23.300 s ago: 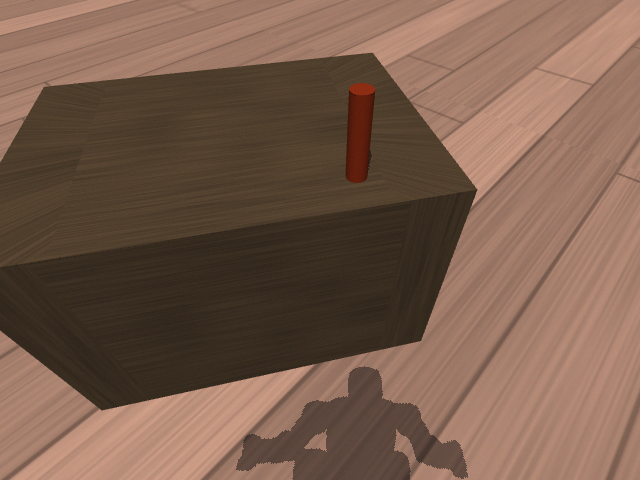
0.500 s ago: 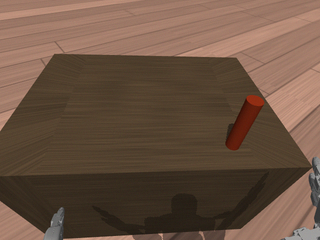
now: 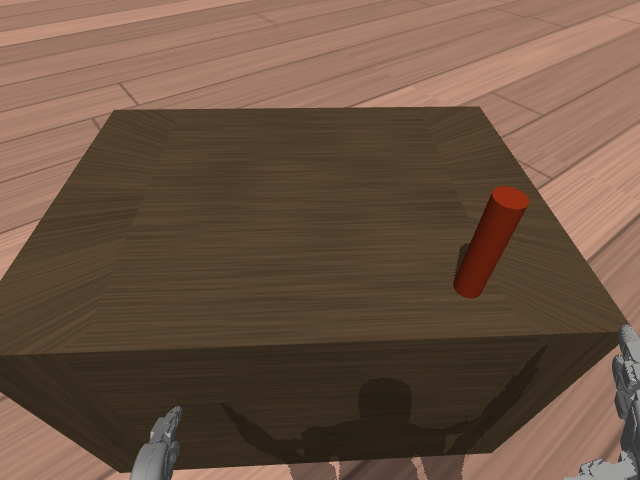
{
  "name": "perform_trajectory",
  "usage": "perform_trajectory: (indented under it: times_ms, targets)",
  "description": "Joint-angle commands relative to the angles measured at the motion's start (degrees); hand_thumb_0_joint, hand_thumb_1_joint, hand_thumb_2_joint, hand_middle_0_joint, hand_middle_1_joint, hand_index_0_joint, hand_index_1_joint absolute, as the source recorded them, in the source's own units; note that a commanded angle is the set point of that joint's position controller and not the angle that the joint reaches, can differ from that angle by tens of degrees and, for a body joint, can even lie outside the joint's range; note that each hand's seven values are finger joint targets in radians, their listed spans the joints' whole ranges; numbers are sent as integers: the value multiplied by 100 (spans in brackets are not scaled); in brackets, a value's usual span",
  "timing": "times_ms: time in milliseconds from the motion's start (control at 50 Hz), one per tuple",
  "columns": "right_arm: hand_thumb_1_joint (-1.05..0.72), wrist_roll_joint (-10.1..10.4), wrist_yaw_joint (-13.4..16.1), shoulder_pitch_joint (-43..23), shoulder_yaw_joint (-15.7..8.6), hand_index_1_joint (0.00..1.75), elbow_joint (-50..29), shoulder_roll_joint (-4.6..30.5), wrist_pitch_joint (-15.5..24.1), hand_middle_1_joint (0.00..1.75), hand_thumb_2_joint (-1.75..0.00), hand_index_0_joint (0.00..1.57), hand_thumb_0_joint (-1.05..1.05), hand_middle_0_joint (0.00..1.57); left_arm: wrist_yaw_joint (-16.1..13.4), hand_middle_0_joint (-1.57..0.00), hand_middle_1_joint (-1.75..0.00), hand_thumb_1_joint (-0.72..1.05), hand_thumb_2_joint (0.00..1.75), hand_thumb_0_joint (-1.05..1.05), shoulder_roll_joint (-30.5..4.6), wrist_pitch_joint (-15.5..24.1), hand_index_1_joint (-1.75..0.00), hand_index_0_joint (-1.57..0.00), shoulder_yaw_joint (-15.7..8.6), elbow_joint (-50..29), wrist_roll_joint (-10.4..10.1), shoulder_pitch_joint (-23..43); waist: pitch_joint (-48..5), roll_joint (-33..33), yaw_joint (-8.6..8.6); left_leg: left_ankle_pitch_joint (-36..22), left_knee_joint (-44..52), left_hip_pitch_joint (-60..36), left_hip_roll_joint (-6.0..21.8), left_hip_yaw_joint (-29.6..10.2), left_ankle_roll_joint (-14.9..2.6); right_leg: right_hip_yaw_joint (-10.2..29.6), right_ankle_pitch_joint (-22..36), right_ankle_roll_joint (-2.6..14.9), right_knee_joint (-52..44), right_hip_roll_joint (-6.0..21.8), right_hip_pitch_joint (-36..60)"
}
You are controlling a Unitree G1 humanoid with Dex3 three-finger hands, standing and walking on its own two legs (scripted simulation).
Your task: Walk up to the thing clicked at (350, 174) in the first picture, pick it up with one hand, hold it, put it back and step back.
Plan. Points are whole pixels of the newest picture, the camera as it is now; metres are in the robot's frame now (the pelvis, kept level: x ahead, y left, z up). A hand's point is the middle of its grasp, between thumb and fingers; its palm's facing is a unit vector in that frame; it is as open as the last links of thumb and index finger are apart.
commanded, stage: home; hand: right
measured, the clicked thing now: (486, 247) +0.45 -0.25 +0.03
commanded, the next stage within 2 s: none
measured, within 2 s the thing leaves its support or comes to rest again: neither
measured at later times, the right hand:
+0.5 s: hand (464, 456) +0.19 -0.18 -0.10, palm faces +0.08 +0.97 -0.21, open 17.4 cm
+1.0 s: hand out of the picture +0.14 -0.24 -0.13, palm faces -0.07 +0.92 -0.37, open 17.4 cm
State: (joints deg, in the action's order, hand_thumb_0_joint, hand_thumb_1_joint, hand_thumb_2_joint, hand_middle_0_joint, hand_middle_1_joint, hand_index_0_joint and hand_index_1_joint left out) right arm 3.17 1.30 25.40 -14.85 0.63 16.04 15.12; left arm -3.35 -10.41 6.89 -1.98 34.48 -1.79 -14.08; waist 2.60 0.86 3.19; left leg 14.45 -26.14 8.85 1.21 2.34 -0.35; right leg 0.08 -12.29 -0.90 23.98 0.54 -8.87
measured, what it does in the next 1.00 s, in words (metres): stands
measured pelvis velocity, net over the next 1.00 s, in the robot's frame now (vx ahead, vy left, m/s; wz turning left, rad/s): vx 0.02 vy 0.00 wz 0.03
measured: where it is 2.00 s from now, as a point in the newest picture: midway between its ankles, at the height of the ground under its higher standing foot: outside the picture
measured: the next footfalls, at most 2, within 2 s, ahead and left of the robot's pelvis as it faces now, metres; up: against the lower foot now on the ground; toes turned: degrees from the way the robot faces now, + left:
none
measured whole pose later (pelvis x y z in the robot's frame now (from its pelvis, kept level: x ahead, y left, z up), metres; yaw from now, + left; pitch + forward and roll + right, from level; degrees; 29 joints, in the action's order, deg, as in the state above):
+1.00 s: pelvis +0.02 +0.00 +0.00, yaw +2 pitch -1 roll +0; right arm -1.7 0.5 10.8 0.8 49.9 19.0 2.3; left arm 0.1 -18.6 0.3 -0.1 49.5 1.6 -10.5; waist 0.3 1.5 -0.4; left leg 16.7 -27.6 10.2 0.4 0.9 -0.3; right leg -1.3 -15.7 -1.0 26.6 1.4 -10.1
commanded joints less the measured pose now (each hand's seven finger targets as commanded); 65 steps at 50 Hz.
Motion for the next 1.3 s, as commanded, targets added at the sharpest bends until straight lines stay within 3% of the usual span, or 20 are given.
perform_trajectory:
  times_ms: [0, 40, 120, 220, 320, 340, 360, 380, 440, 500, 620, 740, 760, 780, 820, 880, 940, 1100, 1180, 1280]
  targets:
    - [55, -76, 50, -168, 11, 5, -604, 695, 189, 5, -6, 5, 0, 5, -21, -16, -24, 54, 70, 0, -783, 283, -24, -16, -334, -520, 86, 734, -401, 294, -187, -641, 428, 150, -91, 186, -16, -156, 559, 159, -423, -54, 8]
    - [58, -110, 78, -184, 68, 5, -421, 708, 71, 5, -4, 5, 0, 5, -58, -17, -25, 61, 74, 0, -1075, 272, -25, -17, -582, -506, 115, 619, -698, 205, -272, -902, 378, 92, -118, 211, -11, -131, 853, 143, -372, -22, 190]
    - [59, -166, 97, -523, 519, 5, 407, 428, -144, 5, -3, 5, 0, 5, -46, -20, -29, 89, 90, 0, -713, 271, -30, -20, -290, -522, 94, 855, -563, -76, -295, -784, 434, 111, -118, 218, 14, -113, 725, 173, -332, -11, 67]
    - [58, -238, 91, -1305, 1159, 5, 1467, 65, -312, 5, -4, 5, 0, 5, -91, -20, -30, 90, 90, 0, -489, 231, -30, -20, -32, -467, 71, 988, -619, -126, -409, -708, 379, 272, -102, 149, -2, -138, 593, 178, -271, -7, -1]
    - [56, -269, 192, -1648, 1039, 5, 2114, 381, -494, 5, -5, 5, 0, 5, -87, -20, -30, 90, 90, 0, -619, 145, -30, -20, -49, -466, 95, 855, -1165, 182, -265, -1373, 219, -78, -72, 96, -16, -176, 1283, 109, -112, -32, 84]
    - [54, -269, 366, -1797, 376, 5, 1904, 778, -445, 5, -6, 5, 0, 5, -72, -20, -30, 90, 90, 0, -1001, 66, -30, -20, -86, -58, 186, 450, -1014, 466, -114, -1230, 203, -49, -104, 37, -54, -202, 1115, 92, -46, -65, 22]
    - [52, -304, 328, -1439, 995, 6, 2327, 216, -521, 6, -7, 6, 0, 6, -68, -20, -30, 90, 90, 0, -894, 68, -30, -20, -16, -191, 170, 555, -838, 349, -270, -1220, 214, 24, -117, 39, -56, -231, 1076, 96, -68, -52, 25]
    - [55, -278, 303, -1451, 1166, 5, 2430, 18, -574, 5, -6, 5, 0, 5, -40, -20, -30, 90, 90, 0, -856, 75, -30, -20, -16, -235, 170, 536, -836, 196, -308, -1265, 201, 7, -141, 64, -53, -223, 1118, 100, -53, -36, -32]
    - [53, -247, 393, -1582, 951, 6, 2308, 236, -601, 6, -7, 6, 0, 6, -24, -20, -30, 90, 90, 0, -807, -29, -30, -20, 26, -305, 133, 644, -812, 140, -180, -1207, 264, -59, -121, 46, -26, -258, 1006, 136, -58, -72, -142]
    - [55, -222, 364, -1558, 1311, 5, 2398, -138, -624, 5, -5, 5, 0, 5, 1, -20, -30, 90, 90, 0, -789, -123, -30, -20, 27, -388, 127, 686, -693, -171, -251, -1220, 297, -23, -119, 40, 15, -285, 945, 169, -47, -85, -172]
    - [56, -226, 381, -1750, 1305, 5, 2384, -107, -671, 5, -5, 5, 0, 5, 6, -20, -30, 90, 90, 0, -889, -288, -30, -20, -42, -354, 104, 531, -819, -199, -320, -1412, 189, 101, -150, 46, -2, -266, 1176, 167, -14, -29, 13]
    - [57, -226, 433, -1690, 1201, 5, 2361, 42, -740, 5, -4, 5, 0, 5, -14, -20, -30, 90, 90, 0, -914, -403, -30, -20, -61, -382, 87, 536, -991, -228, -230, -1472, 172, -34, -135, 30, 5, -285, 1249, 161, -1, -36, 21]
    - [58, -620, 269, -1201, 948, 5, 3437, 1423, -891, 5, -4, 5, 0, 5, 111, -20, -30, 90, 90, 0, -1767, -420, -30, -20, -272, 214, 467, 321, -1233, 91, -306, -2645, -262, -217, 523, -483, -137, 205, 2246, 234, 386, 509, 53]
    - [55, -595, 200, -1145, 933, 5, 3516, 1441, -969, 5, -5, 5, 0, 5, 158, -20, -30, 90, 90, 0, -1743, -454, -30, -20, -273, 275, 468, 238, -1417, 126, -316, -2948, -285, -262, 581, -489, -200, 183, 2384, 232, 466, 506, 239]
    - [52, -511, 102, -1364, 1058, 6, 3679, 1174, -1029, 6, -7, 6, 0, 6, 223, -20, -30, 90, 90, 0, -1671, -464, -30, -20, -199, 469, 393, 289, -1310, 112, -327, -2424, -169, -52, 542, -495, -196, 226, 2116, 226, 345, 563, 301]
    - [58, -476, 25, -1637, 1198, 5, 4113, 1203, -1063, 5, -4, 5, 0, 5, 298, -20, -30, 90, 90, 0, -1705, -487, -30, -20, -128, 792, 349, 554, -672, -185, -346, -1461, 257, 275, 506, -562, -164, 297, 1066, 205, 30, 550, 62]
    - [56, -486, -17, -1768, 1244, 5, 4549, 1359, -1093, 5, -5, 5, 0, 5, 327, -20, -30, 90, 90, 0, -1771, -512, -30, -20, -77, 1156, 363, 599, -362, -243, -376, -1371, 444, 335, 550, -676, -154, 300, 810, 218, -139, 552, 51]
    - [54, -438, -15, -1909, 1330, 5, 5424, 1633, -1185, 5, -6, 5, 0, 5, 325, -20, -30, 90, 90, 0, -2023, -558, -30, -20, 12, 1957, 317, 751, -540, -136, -363, -1632, 730, -178, 568, -702, -141, 298, 1049, 203, -434, 595, 347]
    - [54, -445, -13, -1927, 1364, 6, 5709, 1738, -1256, 6, -6, 5, 0, 5, 323, -20, -30, 90, 90, 0, -2126, -603, -30, -20, 38, 2252, 297, 795, -134, -205, -355, -771, 1053, 112, 554, -767, -139, 336, 444, 194, -652, 578, 243]
    - [53, -424, -17, -1928, 1378, 6, 5921, 1799, -1264, 6, -7, 6, 0, 6, 307, -20, -30, 90, 90, 0, -2165, -581, -30, -20, 74, 2479, 301, 757, -279, -116, -348, -1156, 1010, -137, 556, -766, -110, 363, 668, 203, -785, 620, 311]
